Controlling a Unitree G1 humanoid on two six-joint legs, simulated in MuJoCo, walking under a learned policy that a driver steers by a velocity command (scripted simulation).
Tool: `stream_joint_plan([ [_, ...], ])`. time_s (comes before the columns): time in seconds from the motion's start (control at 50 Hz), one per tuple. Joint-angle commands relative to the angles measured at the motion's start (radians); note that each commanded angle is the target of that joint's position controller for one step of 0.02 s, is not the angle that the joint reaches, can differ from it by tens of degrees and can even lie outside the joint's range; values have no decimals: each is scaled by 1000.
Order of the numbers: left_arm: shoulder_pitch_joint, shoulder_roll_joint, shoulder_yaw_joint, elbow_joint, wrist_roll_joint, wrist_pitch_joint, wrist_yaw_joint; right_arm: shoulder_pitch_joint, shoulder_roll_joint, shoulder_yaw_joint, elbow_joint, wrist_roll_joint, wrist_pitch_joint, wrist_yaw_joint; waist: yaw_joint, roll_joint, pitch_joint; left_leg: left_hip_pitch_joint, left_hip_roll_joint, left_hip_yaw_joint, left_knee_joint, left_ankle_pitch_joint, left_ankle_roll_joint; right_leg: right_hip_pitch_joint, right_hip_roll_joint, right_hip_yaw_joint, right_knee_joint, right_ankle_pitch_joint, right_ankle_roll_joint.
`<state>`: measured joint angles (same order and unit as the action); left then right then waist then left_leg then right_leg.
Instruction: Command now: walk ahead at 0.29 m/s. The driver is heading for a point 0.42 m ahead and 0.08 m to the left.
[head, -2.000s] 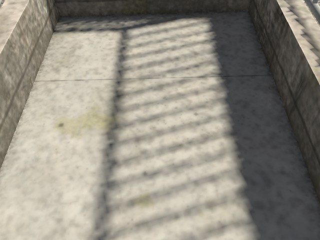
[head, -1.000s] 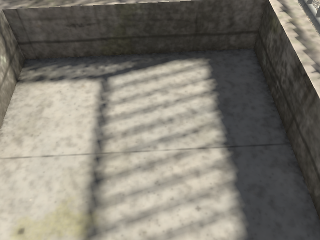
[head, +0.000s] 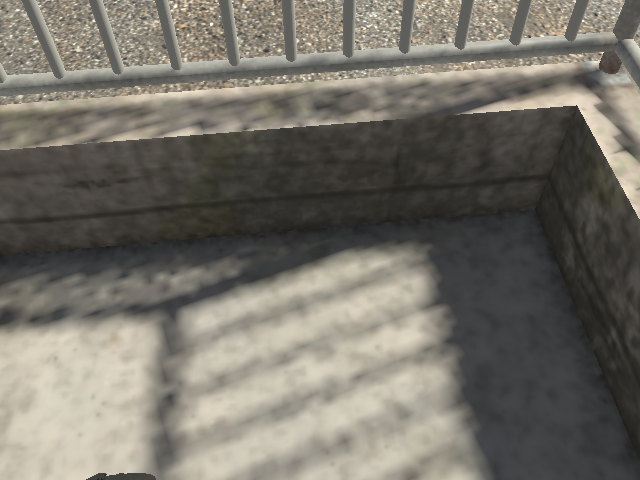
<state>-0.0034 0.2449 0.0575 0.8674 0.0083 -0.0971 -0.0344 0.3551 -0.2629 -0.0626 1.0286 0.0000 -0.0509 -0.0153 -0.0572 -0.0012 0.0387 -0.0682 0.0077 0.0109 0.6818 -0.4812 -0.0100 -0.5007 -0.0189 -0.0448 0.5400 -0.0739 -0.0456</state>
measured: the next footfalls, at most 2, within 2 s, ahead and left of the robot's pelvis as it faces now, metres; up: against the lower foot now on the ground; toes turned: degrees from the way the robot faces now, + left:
left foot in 0.34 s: +0.22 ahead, +0.14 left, +0.00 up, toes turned +4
right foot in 1.62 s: +0.39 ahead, -0.07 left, +0.00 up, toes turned -1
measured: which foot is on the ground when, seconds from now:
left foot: up 0.00-0.32, down 0.34-1.00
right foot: down 0.00-1.00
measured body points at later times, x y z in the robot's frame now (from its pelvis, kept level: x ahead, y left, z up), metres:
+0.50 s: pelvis +0.12 +0.00 +0.02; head +0.13 +0.01 +0.47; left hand +0.22 +0.25 -0.13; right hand +0.21 -0.26 -0.12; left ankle +0.14 +0.14 -0.72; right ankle +0.12 -0.10 -0.72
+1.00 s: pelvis +0.14 +0.01 +0.02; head +0.15 +0.01 +0.47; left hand +0.20 +0.27 -0.13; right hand +0.22 -0.25 -0.13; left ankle +0.14 +0.14 -0.72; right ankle +0.12 -0.10 -0.72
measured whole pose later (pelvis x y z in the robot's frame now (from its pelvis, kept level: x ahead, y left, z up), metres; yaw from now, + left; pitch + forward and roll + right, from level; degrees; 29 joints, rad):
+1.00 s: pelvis +0.14 +0.01 +0.02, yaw +0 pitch -1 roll +0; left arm 0.17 0.23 0.03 1.09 0.00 0.01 0.03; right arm 0.13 -0.22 -0.05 1.09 0.00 0.01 -0.04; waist 0.00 0.00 0.04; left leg -0.20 0.02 0.01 0.49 -0.26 -0.01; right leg -0.16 -0.01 -0.05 0.48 -0.29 -0.01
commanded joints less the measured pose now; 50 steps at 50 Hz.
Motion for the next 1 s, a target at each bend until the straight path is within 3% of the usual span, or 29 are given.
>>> stream_joint_plan([
  [0.02, 340, 194, 44, 43, -11, 16, 6, 104, -115, -13, -35, 25, -37, 8, 142, -168, -440, -516, -42, -158, 673, -181, -9, 806, -380, 527, -105, 583, -290],
  [0.04, 241, 159, 32, 25, -12, 18, 11, 6, -125, -16, -66, 41, -35, 4, 122, -129, -291, -571, 7, -109, 652, -126, -1, 661, -339, 384, -124, 554, -249],
  [0.06, 170, 130, 19, 17, -3, 15, 11, -40, -111, -16, -70, 29, -25, -5, 91, -50, -197, -549, 52, -78, 583, -57, -6, 503, -291, 296, -164, 545, -222],
  [0.08, 125, 97, 11, 15, 2, 11, 13, -45, -104, -23, -70, 16, -8, -15, 58, -43, -161, -485, 87, -78, 508, -8, -5, 389, -263, 245, -198, 511, -203],
  [0.12, 91, 76, 2, 29, 24, 9, 11, -3, -54, -18, -59, 6, 22, -22, 11, -77, -150, -333, 99, -73, 406, 52, -10, 236, -229, 178, -246, 515, -200],
  [0.16, 65, 96, 3, 39, 28, 8, 18, -9, -34, -13, -67, 3, 34, -30, -11, -102, -147, -280, 94, -57, 248, 99, -19, 187, -205, 119, -262, 542, -204],
  [0.22, 73, 126, 8, 54, 18, 23, 33, -72, -50, -10, -77, -1, 47, -31, 8, -103, -174, -210, 82, -40, 73, 238, -24, 197, -193, 98, -281, 402, -188],
  [0.3, 79, 109, -4, 76, 1, 49, 41, -125, -61, -15, -75, -7, 60, -26, 11, -82, -111, -122, 64, -19, -125, 333, -6, 161, -169, 121, -289, -49, -138],
  [0.32, 96, 92, -10, 85, -4, 52, 41, -135, -64, -15, -74, -17, 59, -26, 10, -67, -87, -90, 63, -20, -202, 372, 5, 151, -141, 121, -276, -157, -104],
  [0.34, 133, 71, -18, 100, 0, 54, 40, -145, -87, -17, -80, -26, 57, -27, 20, -32, -66, -63, 102, -62, -262, 456, 19, 143, -110, 117, -253, -236, -59],
  [0.36, 169, 65, -18, 104, 12, 53, 39, -153, -134, -23, -88, -24, 54, -31, 61, 41, -51, -54, 154, -107, -265, 567, 42, 127, -55, 84, -193, -279, -22],
  [0.38, 243, 48, -18, 114, 10, 57, 41, -190, -164, -29, -76, -7, 54, -30, 125, 160, -52, -111, 153, -111, -260, 432, 73, 162, 3, 33, -201, -257, 2],
  [0.4, 198, 69, -17, 114, 12, 65, 48, -200, -105, -23, -71, 0, 51, -21, 87, 137, -36, -197, 118, -98, -290, 297, 59, 246, 6, 13, -177, -206, 17],
  [0.42, 169, 86, -12, 109, 6, 73, 53, -201, -78, -15, -65, -7, 45, -17, 76, 112, -29, -216, 102, -84, -299, 285, 38, 266, 0, 14, -162, -174, 14],
  [0.44, 162, 80, -13, 111, 1, 79, 58, -211, -80, -14, -61, -13, 39, -15, 76, 100, -33, -206, 91, -73, -291, 343, 23, 276, -9, 20, -153, -140, 8],
  [0.5, 168, 86, -10, 121, 2, 84, 58, -192, -81, -12, -39, -5, 27, -16, 67, 69, -74, -136, 81, -58, -252, 485, 24, 294, -20, 26, -140, -40, 4],
  [0.6, 161, 87, -6, 139, -5, 89, 58, -196, -83, -9, -17, -1, 31, -20, 60, 28, -93, -102, 73, -48, -228, 565, 36, 321, -25, 23, -119, 49, 10],
  [0.74, 174, 92, -5, 168, -6, 99, 64, -209, -78, -7, 6, -1, 42, -22, 61, 2, -76, -97, 60, -35, -228, 554, 37, 332, -31, 23, -116, 61, 17],
  [1.0, 195, 89, -12, 204, -4, 98, 71, -216, -69, -1, 39, -3, 55, -26, 59, 8, -31, -107, 43, -21, -258, 449, 26, 310, -33, 25, -143, -29, 22],
])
